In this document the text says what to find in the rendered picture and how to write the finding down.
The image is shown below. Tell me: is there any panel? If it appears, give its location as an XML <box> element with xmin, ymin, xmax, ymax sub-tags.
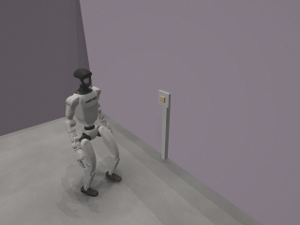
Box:
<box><xmin>157</xmin><ymin>90</ymin><xmax>171</xmax><ymax>160</ymax></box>

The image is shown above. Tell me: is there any humanoid robot torso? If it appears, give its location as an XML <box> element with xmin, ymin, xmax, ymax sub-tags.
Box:
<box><xmin>73</xmin><ymin>86</ymin><xmax>98</xmax><ymax>141</ymax></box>

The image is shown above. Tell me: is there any robot right upper arm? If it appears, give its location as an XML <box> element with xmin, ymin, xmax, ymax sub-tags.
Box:
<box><xmin>65</xmin><ymin>95</ymin><xmax>80</xmax><ymax>128</ymax></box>

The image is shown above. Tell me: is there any left robot shin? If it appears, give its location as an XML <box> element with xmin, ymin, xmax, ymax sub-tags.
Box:
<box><xmin>109</xmin><ymin>157</ymin><xmax>120</xmax><ymax>175</ymax></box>

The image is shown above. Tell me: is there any robot left hand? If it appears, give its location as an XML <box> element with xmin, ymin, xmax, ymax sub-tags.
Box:
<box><xmin>102</xmin><ymin>123</ymin><xmax>113</xmax><ymax>135</ymax></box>

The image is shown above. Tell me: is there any robot right hand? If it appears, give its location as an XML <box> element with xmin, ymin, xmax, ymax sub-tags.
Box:
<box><xmin>74</xmin><ymin>149</ymin><xmax>90</xmax><ymax>168</ymax></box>

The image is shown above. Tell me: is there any left robot forearm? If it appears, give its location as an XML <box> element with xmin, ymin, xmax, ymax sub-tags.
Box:
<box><xmin>97</xmin><ymin>106</ymin><xmax>107</xmax><ymax>124</ymax></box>

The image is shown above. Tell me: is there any button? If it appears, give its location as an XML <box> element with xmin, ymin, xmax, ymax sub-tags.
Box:
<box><xmin>159</xmin><ymin>96</ymin><xmax>166</xmax><ymax>103</ymax></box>

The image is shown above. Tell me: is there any right robot forearm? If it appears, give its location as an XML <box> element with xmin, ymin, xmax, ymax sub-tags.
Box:
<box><xmin>65</xmin><ymin>120</ymin><xmax>82</xmax><ymax>151</ymax></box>

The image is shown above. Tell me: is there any robot left upper arm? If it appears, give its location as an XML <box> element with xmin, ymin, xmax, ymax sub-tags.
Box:
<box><xmin>91</xmin><ymin>86</ymin><xmax>101</xmax><ymax>107</ymax></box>

